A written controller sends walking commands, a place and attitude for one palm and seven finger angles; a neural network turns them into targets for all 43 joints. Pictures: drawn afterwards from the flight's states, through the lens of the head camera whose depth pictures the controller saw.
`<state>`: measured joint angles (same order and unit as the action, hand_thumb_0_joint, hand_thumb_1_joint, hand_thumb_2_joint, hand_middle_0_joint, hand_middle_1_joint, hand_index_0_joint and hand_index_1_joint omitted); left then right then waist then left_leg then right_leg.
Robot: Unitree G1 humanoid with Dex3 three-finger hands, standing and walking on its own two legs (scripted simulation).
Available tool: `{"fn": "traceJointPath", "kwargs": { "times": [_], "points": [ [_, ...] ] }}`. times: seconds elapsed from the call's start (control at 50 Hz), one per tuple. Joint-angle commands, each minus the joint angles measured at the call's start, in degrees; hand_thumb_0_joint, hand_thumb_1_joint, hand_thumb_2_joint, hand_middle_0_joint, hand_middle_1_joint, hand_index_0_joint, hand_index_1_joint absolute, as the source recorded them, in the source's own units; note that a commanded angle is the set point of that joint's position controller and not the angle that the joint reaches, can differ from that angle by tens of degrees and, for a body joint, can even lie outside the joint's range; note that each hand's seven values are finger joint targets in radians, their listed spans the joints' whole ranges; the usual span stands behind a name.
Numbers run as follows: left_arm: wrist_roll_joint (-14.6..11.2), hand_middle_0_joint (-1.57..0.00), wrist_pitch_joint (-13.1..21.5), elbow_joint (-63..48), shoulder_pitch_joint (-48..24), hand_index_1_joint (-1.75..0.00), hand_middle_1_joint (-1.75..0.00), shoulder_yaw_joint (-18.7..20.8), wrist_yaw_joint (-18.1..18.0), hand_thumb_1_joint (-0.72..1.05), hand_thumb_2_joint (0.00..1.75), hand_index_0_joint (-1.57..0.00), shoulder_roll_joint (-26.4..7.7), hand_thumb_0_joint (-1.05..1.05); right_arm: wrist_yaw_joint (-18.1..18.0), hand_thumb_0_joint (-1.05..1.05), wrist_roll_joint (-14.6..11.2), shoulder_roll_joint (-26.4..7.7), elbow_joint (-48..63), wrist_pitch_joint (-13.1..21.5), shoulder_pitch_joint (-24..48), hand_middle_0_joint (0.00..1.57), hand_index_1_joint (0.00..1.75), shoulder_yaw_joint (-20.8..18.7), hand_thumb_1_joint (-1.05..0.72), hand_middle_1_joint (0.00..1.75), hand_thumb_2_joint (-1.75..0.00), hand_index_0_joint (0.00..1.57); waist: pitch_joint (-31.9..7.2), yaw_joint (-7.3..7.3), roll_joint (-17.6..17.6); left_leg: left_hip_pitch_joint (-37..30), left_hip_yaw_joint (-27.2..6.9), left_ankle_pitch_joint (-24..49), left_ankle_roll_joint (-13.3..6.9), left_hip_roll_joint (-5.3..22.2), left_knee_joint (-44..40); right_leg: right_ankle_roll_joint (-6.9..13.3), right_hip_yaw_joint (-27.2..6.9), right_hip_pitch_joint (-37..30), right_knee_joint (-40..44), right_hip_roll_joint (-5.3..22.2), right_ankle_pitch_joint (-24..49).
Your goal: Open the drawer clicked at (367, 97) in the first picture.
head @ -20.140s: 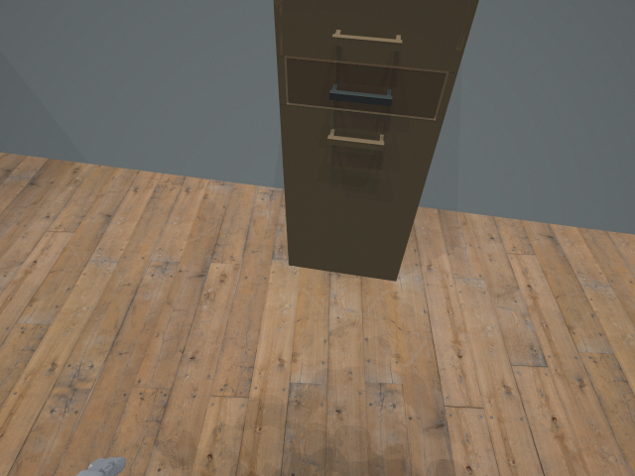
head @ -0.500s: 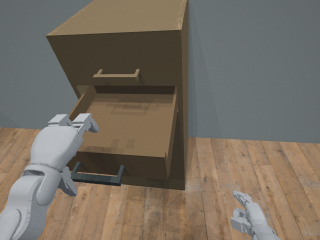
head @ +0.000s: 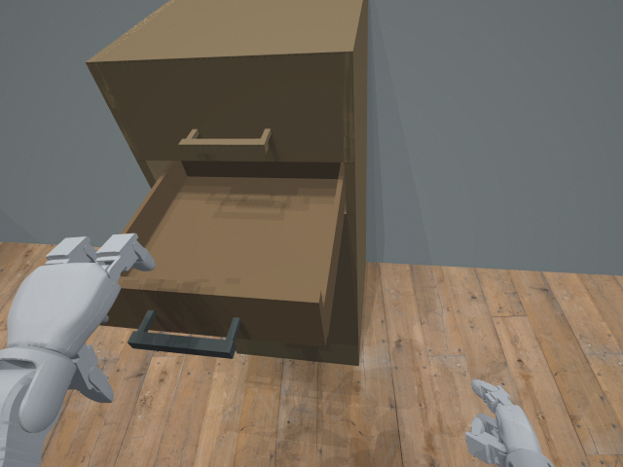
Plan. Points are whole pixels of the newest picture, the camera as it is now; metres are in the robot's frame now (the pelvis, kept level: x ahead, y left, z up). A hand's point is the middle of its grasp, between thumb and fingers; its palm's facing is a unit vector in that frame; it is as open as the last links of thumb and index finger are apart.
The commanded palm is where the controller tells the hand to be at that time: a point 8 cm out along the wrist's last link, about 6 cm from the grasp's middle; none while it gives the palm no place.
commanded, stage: draw the hand back to the body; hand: left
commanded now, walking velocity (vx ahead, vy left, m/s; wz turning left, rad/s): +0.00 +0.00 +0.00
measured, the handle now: (186, 332) +0.27 +0.25 +0.00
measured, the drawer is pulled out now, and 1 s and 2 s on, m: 0.30 0.30 0.30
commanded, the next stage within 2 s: step back with the hand held close in 1.02 s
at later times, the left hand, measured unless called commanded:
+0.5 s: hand (115, 291) +0.21 +0.23 +0.19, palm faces +0.39 -0.83 -0.40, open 11.5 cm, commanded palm +0.16 +0.28 +0.20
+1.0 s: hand (88, 313) +0.19 +0.25 +0.19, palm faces +0.45 -0.81 -0.39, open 7.7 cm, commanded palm +0.14 +0.28 +0.19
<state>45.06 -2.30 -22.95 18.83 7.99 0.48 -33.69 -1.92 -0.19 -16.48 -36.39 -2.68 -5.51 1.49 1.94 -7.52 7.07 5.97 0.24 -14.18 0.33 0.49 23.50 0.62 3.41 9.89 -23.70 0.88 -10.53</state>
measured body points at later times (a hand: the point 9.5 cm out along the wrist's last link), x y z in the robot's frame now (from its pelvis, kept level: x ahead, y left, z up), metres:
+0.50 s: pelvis +0.02 +0.01 +0.00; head +0.01 -0.01 +0.45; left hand +0.19 +0.28 +0.21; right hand +0.20 -0.22 -0.08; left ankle -0.01 +0.12 -0.74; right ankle +0.03 -0.11 -0.74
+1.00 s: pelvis +0.01 +0.01 +0.00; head -0.02 -0.01 +0.45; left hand +0.16 +0.29 +0.21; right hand +0.21 -0.20 -0.07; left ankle -0.01 +0.12 -0.74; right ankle +0.03 -0.11 -0.74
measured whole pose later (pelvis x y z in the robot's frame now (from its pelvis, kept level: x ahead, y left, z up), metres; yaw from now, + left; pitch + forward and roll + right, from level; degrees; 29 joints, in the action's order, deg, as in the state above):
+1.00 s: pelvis +0.01 +0.01 +0.00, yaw +0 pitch -6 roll -1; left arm -1.9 8.0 -28.2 26.4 18.2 -5.6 -18.6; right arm -4.0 1.7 -11.7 -36.8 8.4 -10.2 1.5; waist 2.9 -5.0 3.6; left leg 1.2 0.4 -14.4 0.2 1.2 21.9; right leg 0.4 3.3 4.0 -19.3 0.1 -9.1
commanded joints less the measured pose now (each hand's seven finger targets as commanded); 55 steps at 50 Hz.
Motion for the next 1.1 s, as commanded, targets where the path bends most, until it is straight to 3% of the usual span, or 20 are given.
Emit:
{"fn": "traceJointPath", "kwargs": {
  "times": [0.0,0.02,0.04,0.06,0.08,0.12,0.14,0.16,0.26,0.32,0.38,0.5,0.6,0.64,0.7,0.8,0.88,0.94,0.98,1.08],
  "points": [
    [0.2,-0.30,0.4,-10.7,-7.9,-1.20,-1.20,8.5,-2.4,-0.50,0.30,-0.30,-11.6,0.00,-0.6,0.00,-0.1,-4.6,10.1,3.3,10.3,0.20,0.30,-1.4,-0.90,0.30,-0.90,0.20,-7.3,0.36,-4.4,3.8,0.3,9.0,-1.1,-1.8,-3.7,-0.2,-1.3,-5.8,3.9,-0.2,3.0],
    [-39.8,-0.30,6.2,-13.6,-10.7,-1.18,-1.18,7.7,-3.7,-0.47,0.32,-0.30,10.0,0.00,-1.7,0.00,-0.3,0.6,13.7,7.7,7.6,0.20,0.30,-1.4,-0.90,0.30,-0.90,0.20,-2.7,5.76,-12.1,-1.3,0.7,5.6,-2.8,0.5,-2.4,0.2,0.3,-3.4,5.4,-1.8,2.1],
    [-41.4,-0.29,8.8,-10.4,-6.6,-1.15,-1.15,11.0,-4.9,-0.43,0.33,-0.29,4.6,0.00,-2.6,0.00,0.6,-1.2,11.3,10.5,7.7,0.20,0.30,-0.9,-0.90,0.30,-0.90,0.20,-3.5,5.08,-13.7,-2.2,0.4,3.9,-2.4,0.8,-2.7,0.2,-0.5,-3.4,5.8,-2.5,0.5],
    [-44.4,-0.29,10.8,-11.7,-4.6,-1.13,-1.13,14.0,-5.9,-0.40,0.34,-0.29,3.3,0.00,-3.4,0.00,0.8,-1.4,10.7,11.6,5.7,0.20,0.30,-0.7,-0.90,0.30,-0.90,0.20,-4.1,4.16,-15.0,-1.5,0.4,5.1,-2.4,0.7,-3.4,-0.3,0.1,-5.0,6.1,-1.3,0.6],
    [-45.6,-0.29,12.3,-15.3,-5.1,-1.11,-1.11,14.9,-6.6,-0.36,0.36,-0.29,2.4,0.00,-3.7,0.00,0.9,-1.4,10.3,12.6,5.5,0.20,0.30,-0.7,-0.90,0.30,-0.90,0.20,-7.0,3.65,-9.8,-2.5,0.4,6.1,-2.0,0.4,-4.1,-0.3,-0.1,-7.1,5.9,-1.0,1.3],
    [-46.2,-0.29,14.4,-18.1,-6.2,-1.07,-1.07,17.0,-8.1,-0.29,0.39,-0.29,1.2,0.00,-3.9,0.00,1.6,-1.0,9.4,14.3,4.4,0.20,0.30,-0.7,-0.90,0.30,-0.90,0.20,-8.2,2.97,-2.7,-2.5,0.8,8.1,-1.2,-0.1,-4.8,0.1,-0.4,-8.7,5.7,-0.5,3.4],
    [-46.4,-0.28,14.4,-16.2,-4.7,-1.04,-1.04,17.9,-8.4,-0.26,0.40,-0.28,1.0,0.00,-3.8,0.00,1.9,-1.2,8.3,14.7,4.1,0.20,0.30,-0.6,-0.90,0.30,-0.90,0.20,-5.3,2.84,0.5,-1.8,1.2,7.7,-0.8,-0.2,-5.0,0.3,-0.8,-7.7,6.8,-0.8,2.9],
    [-46.6,-0.28,14.7,-15.4,-4.0,-1.02,-1.02,15.8,-8.2,-0.22,0.42,-0.28,4.1,0.00,-3.6,0.00,1.8,-0.4,8.4,15.0,3.5,0.20,0.30,-0.4,-0.90,0.30,-0.90,0.20,-3.9,3.25,0.4,-1.0,1.0,8.3,-0.7,-0.2,-5.4,0.5,-0.4,-7.9,6.6,-0.4,3.5],
    [-47.2,-0.27,15.4,-15.7,-2.6,-0.91,-0.91,14.0,-7.3,-0.05,0.50,-0.27,6.4,0.00,-2.9,0.00,1.9,-1.0,8.5,15.6,3.4,0.20,0.30,-1.2,-0.90,0.30,-0.90,0.20,-2.2,3.53,-2.6,-0.4,0.8,10.2,-0.7,0.3,-5.7,0.5,-0.3,-8.2,6.9,-0.9,5.2],
    [-47.2,-0.26,15.6,-18.0,-0.1,-0.84,-0.84,14.8,-7.2,0.06,0.54,-0.26,6.0,0.00,-2.4,0.00,1.9,-1.2,8.7,15.7,2.8,0.20,0.30,-1.7,-0.90,0.30,-0.90,0.20,-5.7,3.18,-0.6,-1.2,1.0,14.9,-0.6,0.2,-4.7,0.6,-0.5,-10.4,5.3,-0.7,10.1],
    [-47.3,-0.25,15.2,-17.7,1.7,-0.77,-0.77,15.1,-7.0,0.17,0.58,-0.25,6.1,0.00,-2.1,0.00,1.8,-1.5,8.7,15.5,2.6,0.20,0.30,-2.1,-0.90,0.30,-0.90,0.20,-5.2,3.36,-4.4,-0.8,0.7,16.2,-0.5,0.5,-4.5,0.5,-0.2,-10.2,5.2,-1.0,11.3],
    [-47.3,-0.24,14.9,-18.4,3.6,-0.64,-0.64,16.2,-7.1,0.37,0.68,-0.24,5.6,0.00,-2.2,0.00,1.7,-1.6,8.8,15.0,2.2,0.20,0.30,-2.6,-0.90,0.30,-0.90,0.20,-5.9,3.32,-3.4,-1.3,0.7,19.1,-0.2,0.7,-4.0,0.4,-0.1,-10.0,4.6,-1.1,12.9],
    [-47.5,-0.22,14.5,-17.2,4.1,-0.52,-0.52,16.9,-7.1,0.55,0.75,-0.22,5.6,0.00,-2.4,0.00,1.5,-1.4,8.8,14.4,2.4,0.20,0.30,-2.7,-0.90,0.30,-0.90,0.20,-4.5,3.32,-4.3,-0.8,0.6,16.3,-0.2,0.6,-4.5,0.4,-0.2,-9.0,5.4,-1.2,10.7],
    [-47.4,-0.22,14.6,-18.0,3.2,-0.48,-0.48,17.2,-7.1,0.62,0.78,-0.22,5.0,0.00,-2.5,0.00,1.5,-1.7,8.8,14.5,2.7,0.20,0.30,-2.8,-0.90,0.30,-0.90,0.20,-3.9,3.32,-2.0,-1.1,0.6,15.7,-0.1,0.3,-4.5,0.6,-0.5,-8.4,6.2,-1.4,10.2],
    [-47.6,-0.21,14.3,-16.8,3.8,-0.41,-0.41,17.1,-7.2,0.73,0.82,-0.21,5.5,0.00,-2.6,0.00,1.5,-1.3,9.0,14.2,2.6,0.20,0.30,-2.6,-0.90,0.30,-0.90,0.20,-3.5,3.25,-4.5,-0.5,0.4,14.2,-0.3,0.5,-5.0,0.4,-0.4,-8.6,6.0,-1.3,8.8],
    [-47.3,-0.20,14.1,-18.0,2.2,-0.30,-0.30,16.4,-7.3,0.90,0.90,-0.20,5.6,0.00,-2.5,0.00,1.6,-1.3,9.0,14.5,2.6,0.20,0.30,-2.4,-0.90,0.30,-0.90,0.20,-3.7,3.49,-2.1,-0.5,0.1,12.7,-0.2,0.3,-5.2,0.6,-0.6,-8.4,6.3,-1.3,7.3],
    [-47.5,-0.20,13.6,-17.2,1.9,-0.30,-0.30,16.3,-7.2,0.90,0.90,-0.20,5.7,0.00,-2.6,0.00,1.6,-1.1,8.9,14.4,2.8,0.20,0.30,-2.2,-0.90,0.30,-0.90,0.20,-2.8,3.47,-4.4,-0.2,-0.1,11.5,-0.3,0.4,-5.4,0.5,-0.7,-8.2,6.8,-1.3,6.2],
    [-47.4,-0.20,13.8,-17.5,1.2,-0.30,-0.30,16.9,-7.3,0.90,0.90,-0.20,5.1,0.00,-2.7,0.00,1.6,-1.1,8.8,14.5,3.1,0.20,0.30,-2.2,-0.90,0.30,-0.90,0.20,-2.1,3.32,-1.7,-0.2,-0.2,9.3,-0.1,0.1,-5.7,0.8,-1.2,-7.4,7.8,-1.4,4.1],
    [-47.5,-0.20,13.8,-16.4,1.9,-0.30,-0.30,16.6,-7.4,0.90,0.90,-0.20,5.6,0.00,-2.8,0.00,1.6,-0.8,8.9,14.6,3.0,0.20,0.30,-2.1,-0.90,0.30,-0.90,0.20,-2.3,3.32,-4.6,0.1,-0.4,8.6,-0.4,0.2,-5.9,0.6,-0.9,-7.8,7.6,-1.2,3.2],
    [-47.5,-0.20,13.9,-16.2,1.8,-0.30,-0.30,16.4,-7.4,0.90,0.90,-0.20,5.7,0.00,-2.7,0.00,1.6,-0.8,8.7,14.7,3.2,0.20,0.30,-2.2,-0.90,0.30,-0.90,0.20,-1.9,3.30,-3.5,0.1,-0.3,7.8,-0.4,0.1,-5.9,0.6,-1.3,-7.6,8.1,-1.1,2.2]
  ]
}}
